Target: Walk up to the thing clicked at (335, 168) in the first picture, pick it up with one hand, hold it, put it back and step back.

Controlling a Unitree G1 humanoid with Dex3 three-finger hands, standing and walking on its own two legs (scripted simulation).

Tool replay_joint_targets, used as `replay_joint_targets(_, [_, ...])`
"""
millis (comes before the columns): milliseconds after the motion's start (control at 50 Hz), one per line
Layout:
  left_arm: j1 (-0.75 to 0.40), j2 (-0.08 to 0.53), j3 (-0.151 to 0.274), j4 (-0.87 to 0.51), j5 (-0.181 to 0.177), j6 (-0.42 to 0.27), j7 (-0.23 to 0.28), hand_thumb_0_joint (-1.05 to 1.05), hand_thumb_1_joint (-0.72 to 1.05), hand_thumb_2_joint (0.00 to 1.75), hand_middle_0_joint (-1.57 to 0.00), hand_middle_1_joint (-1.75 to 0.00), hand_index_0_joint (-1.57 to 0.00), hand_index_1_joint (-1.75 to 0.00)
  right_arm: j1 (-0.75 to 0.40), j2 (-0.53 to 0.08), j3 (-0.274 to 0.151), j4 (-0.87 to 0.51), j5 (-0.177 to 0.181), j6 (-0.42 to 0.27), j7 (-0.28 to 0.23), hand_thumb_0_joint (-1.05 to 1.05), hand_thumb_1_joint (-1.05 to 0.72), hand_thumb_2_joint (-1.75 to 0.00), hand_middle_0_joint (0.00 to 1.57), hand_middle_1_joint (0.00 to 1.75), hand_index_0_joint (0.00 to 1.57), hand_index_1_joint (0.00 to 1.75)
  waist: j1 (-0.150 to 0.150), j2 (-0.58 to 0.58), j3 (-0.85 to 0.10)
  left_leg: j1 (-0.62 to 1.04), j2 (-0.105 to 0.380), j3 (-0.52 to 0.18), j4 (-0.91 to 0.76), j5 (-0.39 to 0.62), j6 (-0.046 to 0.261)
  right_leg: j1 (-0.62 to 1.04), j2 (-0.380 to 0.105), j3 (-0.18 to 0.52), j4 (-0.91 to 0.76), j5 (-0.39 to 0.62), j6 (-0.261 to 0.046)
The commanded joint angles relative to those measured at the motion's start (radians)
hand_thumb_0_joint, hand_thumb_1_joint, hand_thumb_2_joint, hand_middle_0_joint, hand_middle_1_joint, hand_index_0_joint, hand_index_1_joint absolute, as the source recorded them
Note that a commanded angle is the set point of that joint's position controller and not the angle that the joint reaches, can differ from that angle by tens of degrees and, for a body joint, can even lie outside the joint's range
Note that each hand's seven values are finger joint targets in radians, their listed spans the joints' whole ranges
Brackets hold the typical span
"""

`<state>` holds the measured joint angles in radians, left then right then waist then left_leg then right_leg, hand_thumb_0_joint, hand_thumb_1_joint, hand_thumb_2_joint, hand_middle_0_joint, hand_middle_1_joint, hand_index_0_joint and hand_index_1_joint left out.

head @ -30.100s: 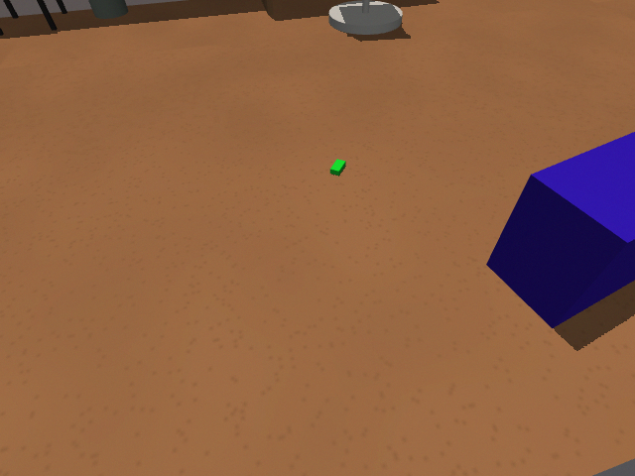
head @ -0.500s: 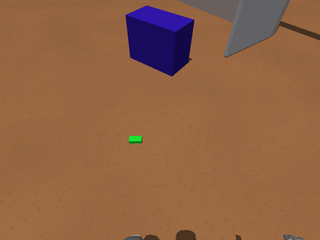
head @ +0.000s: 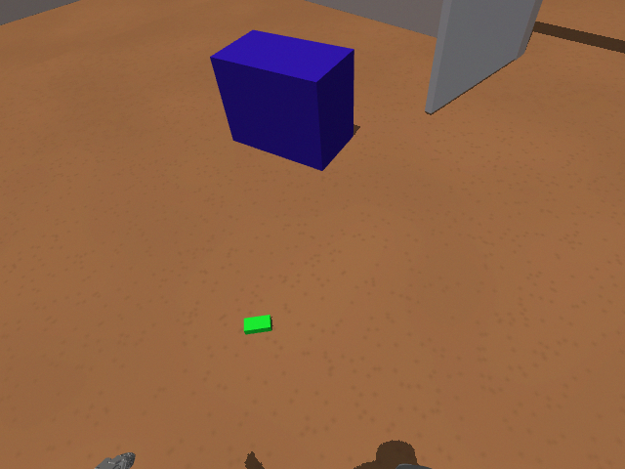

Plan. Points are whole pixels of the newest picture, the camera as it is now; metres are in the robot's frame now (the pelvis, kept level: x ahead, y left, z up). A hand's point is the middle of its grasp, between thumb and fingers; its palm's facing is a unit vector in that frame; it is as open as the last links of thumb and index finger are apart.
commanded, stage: walk up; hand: left
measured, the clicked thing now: (257, 324) +0.70 +0.27 -0.74
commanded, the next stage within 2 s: none
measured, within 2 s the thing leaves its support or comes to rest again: neither
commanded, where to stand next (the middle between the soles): +0.32 +0.03 m, yaw +0 degrees
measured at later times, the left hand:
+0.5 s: hand (131, 433) +0.22 +0.31 -0.14, palm faces -0.08 -0.94 -0.33, open 7.4 cm
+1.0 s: hand (161, 358) +0.34 +0.31 -0.16, palm faces -0.01 -0.93 -0.36, open 7.4 cm
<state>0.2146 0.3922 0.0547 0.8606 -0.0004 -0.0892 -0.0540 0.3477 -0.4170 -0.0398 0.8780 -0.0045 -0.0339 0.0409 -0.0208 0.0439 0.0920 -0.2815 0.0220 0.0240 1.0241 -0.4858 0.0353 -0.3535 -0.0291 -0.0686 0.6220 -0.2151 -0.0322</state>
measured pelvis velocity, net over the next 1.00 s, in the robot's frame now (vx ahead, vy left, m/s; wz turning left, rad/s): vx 0.26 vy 0.04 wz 0.00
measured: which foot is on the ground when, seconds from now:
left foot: up 0.00-0.24, down 0.26-0.66, up 0.68-0.88, down 0.90-1.00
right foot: down 0.00-0.28, up 0.30-0.62, down 0.64-1.00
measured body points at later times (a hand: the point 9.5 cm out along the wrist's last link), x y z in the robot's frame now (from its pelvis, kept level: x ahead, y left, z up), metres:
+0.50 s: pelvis +0.16 +0.04 +0.01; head +0.17 +0.06 +0.46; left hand +0.22 +0.36 -0.12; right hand +0.18 -0.29 -0.08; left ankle +0.18 +0.16 -0.72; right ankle +0.22 -0.10 -0.68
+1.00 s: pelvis +0.26 +0.04 -0.01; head +0.28 +0.05 +0.44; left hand +0.34 +0.35 -0.13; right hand +0.34 -0.27 -0.12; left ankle +0.30 +0.15 -0.72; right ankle +0.29 -0.11 -0.72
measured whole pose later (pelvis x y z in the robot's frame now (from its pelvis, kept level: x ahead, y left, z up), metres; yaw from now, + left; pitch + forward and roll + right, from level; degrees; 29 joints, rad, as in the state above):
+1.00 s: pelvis +0.26 +0.04 -0.01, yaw +0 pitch -3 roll +0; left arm 0.18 0.40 0.01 0.95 -0.01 0.00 0.00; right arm 0.19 -0.38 -0.02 0.96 -0.01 -0.02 0.02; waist 0.01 -0.01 0.09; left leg -0.37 0.02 0.04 0.72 -0.31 0.02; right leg -0.36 -0.05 0.00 0.75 -0.43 -0.01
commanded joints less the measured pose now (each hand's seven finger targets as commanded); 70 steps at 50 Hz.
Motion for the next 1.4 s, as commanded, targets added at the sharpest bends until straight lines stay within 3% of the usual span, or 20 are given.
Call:
replay_joint_targets(0, [0.081,0.281,0.074,-0.055,-0.008,-0.012,0.035,0.0,0.9,0.9,-0.2,-0.3,-0.2,-0.3,0.035,-0.214,-0.063,-0.072,0.01,-0.032,-0.008,0.0,-0.9,-0.9,0.2,0.3,0.2,0.3,0.035,-0.182,-0.04,-0.295,0.077,-0.082,0.03,0.071,-0.001,0.211,-0.278,0.341,-0.355,-0.051,-0.205])
replay_joint_targets(140, [0.049,0.304,0.078,-0.096,0.016,-0.01,0.016,0.0,0.9,0.9,-0.2,-0.3,-0.2,-0.3,-0.012,-0.182,-0.079,-0.063,-0.014,-0.035,0.028,0.0,-0.9,-0.9,0.2,0.3,0.2,0.3,0.037,-0.226,-0.043,-0.103,0.064,0.022,-0.322,0.223,-0.034,0.021,-0.227,0.204,-0.365,-0.291,-0.187])
replay_joint_targets(220, [0.011,0.258,0.058,-0.1,0.019,0.006,0.009,0.0,0.9,0.9,-0.2,-0.3,-0.2,-0.3,0.089,-0.201,-0.101,-0.02,-0.022,-0.058,0.014,0.0,-0.9,-0.9,0.2,0.3,0.2,0.3,-0.044,-0.069,-0.077,0.201,0.002,0.082,-0.461,0.253,-0.022,-0.151,-0.155,0.11,-0.143,-0.373,-0.123])
replay_joint_targets(240, [0.017,0.214,0.043,-0.102,0.024,0.013,0.009,0.0,0.9,0.9,-0.2,-0.3,-0.2,-0.3,0.165,-0.233,-0.112,0.004,-0.028,-0.063,0.001,0.0,-0.9,-0.9,0.2,0.3,0.2,0.3,-0.078,0.046,-0.092,0.283,0.025,0.017,-0.496,0.107,-0.002,-0.238,-0.106,0.07,0.033,-0.408,-0.097])
replay_joint_targets(260, [0.027,0.15,0.025,-0.117,0.011,0.016,0.008,0.0,0.9,0.9,-0.2,-0.3,-0.2,-0.3,0.203,-0.318,-0.131,-0.009,-0.036,-0.07,-0.008,0.0,-0.9,-0.9,0.2,0.3,0.2,0.3,-0.092,0.259,-0.051,0.317,0.253,-0.405,-0.715,-0.238,0.09,-0.423,0.018,-0.021,0.351,-0.367,-0.037])
replay_joint_targets(280, [0.048,0.205,0.04,-0.098,0.011,0.022,0.022,0.0,0.9,0.9,-0.2,-0.3,-0.2,-0.3,0.159,-0.371,-0.135,-0.047,-0.02,-0.075,-0.01,0.0,-0.9,-0.9,0.2,0.3,0.2,0.3,-0.079,0.207,-0.026,0.23,0.422,-0.714,-0.861,-0.388,0.205,-0.456,0.027,0.082,0.497,-0.338,-0.026])
replay_joint_targets(380, [0.132,0.257,0.051,0.0,0.01,0.021,0.015,0.0,0.9,0.9,-0.2,-0.3,-0.2,-0.3,0.009,-0.276,-0.095,-0.073,-0.004,-0.079,-0.021,0.0,-0.9,-0.9,0.2,0.3,0.2,0.3,0.011,0.102,-0.016,0.102,0.286,-0.278,-0.771,0.098,0.177,-0.273,-0.085,0.124,0.386,-0.136,0.009])
replay_joint_targets(460, [0.063,0.216,0.051,-0.03,0.016,0.03,-0.009,0.0,0.9,0.9,-0.2,-0.3,-0.2,-0.3,0.021,-0.287,-0.097,-0.086,-0.011,-0.077,-0.017,0.0,-0.9,-0.9,0.2,0.3,0.2,0.3,-0.007,0.128,-0.017,0.069,0.27,-0.165,-0.754,0.188,0.2,-0.174,-0.087,0.068,0.216,-0.099,0.024])
replay_joint_targets(580, [0.112,0.187,0.049,0.01,0.013,0.013,0.022,0.0,0.9,0.9,-0.2,-0.3,-0.2,-0.3,-0.041,-0.23,-0.061,-0.096,0.004,-0.037,-0.023,0.0,-0.9,-0.9,0.2,0.3,0.2,0.3,0.044,0.063,-0.079,-0.044,0.171,-0.014,-0.463,0.467,0.115,0.159,0.033,-0.035,-0.073,0.078,0.011])
replay_joint_targets(600, [0.15,0.215,0.058,0.024,0.015,0.007,0.033,0.0,0.9,0.9,-0.2,-0.3,-0.2,-0.3,-0.013,-0.183,-0.044,-0.093,0.011,-0.032,-0.027,0.0,-0.9,-0.9,0.2,0.3,0.2,0.3,0.064,-0.024,-0.123,-0.079,0.135,0.005,-0.342,0.43,0.082,0.261,0.017,0.017,-0.117,0.073,-0.004])
replay_joint_targets(640, [0.182,0.342,0.082,-0.012,0.018,-0.008,0.048,0.0,0.9,0.9,-0.2,-0.3,-0.2,-0.3,0.043,-0.105,-0.01,-0.111,0.012,-0.021,-0.029,0.0,-0.9,-0.9,0.2,0.3,0.2,0.3,0.062,-0.296,-0.158,-0.316,-0.025,0.025,0.021,-0.059,0.006,0.361,-0.363,0.6,-0.311,0.009,-0.155])
replay_joint_targets(660, [0.151,0.373,0.085,-0.013,0.006,0.0,0.047,0.0,0.9,0.9,-0.2,-0.3,-0.2,-0.3,0.005,-0.209,-0.048,-0.091,0.003,-0.008,-0.045,0.0,-0.9,-0.9,0.2,0.3,0.2,0.3,0.077,-0.216,-0.121,-0.309,0.012,-0.043,0.09,-0.137,0.007,0.274,-0.41,0.642,-0.295,0.002,-0.267])
replay_joint_targets(680, [0.14,0.346,0.08,-0.018,-0.002,0.004,0.051,0.0,0.9,0.9,-0.2,-0.3,-0.2,-0.3,-0.008,-0.227,-0.054,-0.078,0.006,-0.006,-0.049,0.0,-0.9,-0.9,0.2,0.3,0.2,0.3,0.072,-0.163,-0.09,-0.329,0.032,-0.08,0.098,-0.113,0.006,0.261,-0.373,0.555,-0.274,0.06,-0.268])
replay_joint_targets(740, [0.063,0.296,0.055,-0.025,0.005,0.011,0.061,0.0,0.9,0.9,-0.2,-0.3,-0.2,-0.3,0.028,-0.202,-0.05,-0.023,0.009,-0.009,-0.043,0.0,-0.9,-0.9,0.2,0.3,0.2,0.3,0.031,-0.205,-0.089,-0.228,0.06,-0.044,-0.047,-0.015,-0.005,0.145,-0.263,0.309,-0.207,0.191,-0.205])
replay_joint_targets(860, [-0.056,0.237,0.015,-0.028,-0.002,0.038,0.064,0.0,0.9,0.9,-0.2,-0.3,-0.2,-0.3,0.02,-0.169,-0.054,0.047,-0.004,-0.007,-0.044,0.0,-0.9,-0.9,0.2,0.3,0.2,0.3,-0.022,-0.148,-0.134,0.118,0.001,0.024,-0.44,0.295,-0.009,-0.09,-0.186,0.159,-0.02,0.168,-0.115])
replay_joint_targets(900, [-0.043,0.148,-0.012,-0.022,-0.02,0.057,0.062,0.0,0.9,0.9,-0.2,-0.3,-0.2,-0.3,-0.095,-0.26,-0.067,0.011,-0.016,-0.018,-0.051,0.0,-0.9,-0.9,0.2,0.3,0.2,0.3,0.018,0.091,-0.105,0.038,0.244,-0.37,-0.668,0.193,0.073,-0.149,-0.037,0.074,0.105,-0.126,0.004])
replay_joint_targets(920, [-0.036,0.212,0.008,0.02,-0.018,0.067,0.073,0.0,0.9,0.9,-0.2,-0.3,-0.2,-0.3,-0.158,-0.305,-0.067,0.007,0.002,-0.015,-0.045,0.0,-0.9,-0.9,0.2,0.3,0.2,0.3,0.017,0.137,-0.079,-0.111,0.325,-0.428,-0.702,0.116,0.171,-0.022,-0.007,0.06,0.192,-0.32,0.004])
replay_joint_targets(940, [-0.02,0.218,0.008,0.045,-0.011,0.068,0.07,0.0,0.9,0.9,-0.2,-0.3,-0.2,-0.3,-0.209,-0.277,-0.06,0.006,-0.003,-0.012,-0.043,0.0,-0.9,-0.9,0.2,0.3,0.2,0.3,0.044,0.084,-0.055,-0.161,0.299,-0.395,-0.687,0.098,0.176,0.039,-0.019,0.073,0.186,-0.299,0.003])
replay_joint_targets(1040, [-0.043,0.236,0.0,0.12,-0.001,0.037,0.069,0.0,0.9,0.9,-0.2,-0.3,-0.2,-0.3,-0.246,-0.171,-0.01,0.056,0.015,-0.004,-0.038,0.0,-0.9,-0.9,0.2,0.3,0.2,0.3,0.033,0.037,-0.152,-0.009,0.113,-0.131,-0.524,0.332,0.014,0.122,-0.099,0.175,-0.114,0.089,-0.021])
replay_joint_targets(1380, [-0.173,0.186,-0.033,0.252,-0.001,0.043,0.062,0.0,0.9,0.9,-0.2,-0.3,-0.2,-0.3,-0.383,-0.159,0.0,0.204,0.012,0.012,-0.031,0.0,-0.9,-0.9,0.2,0.3,0.2,0.3,0.026,-0.034,-0.119,0.152,0.116,-0.104,-0.715,0.329,-0.007,0.173,-0.103,0.134,-0.321,0.086,0.023])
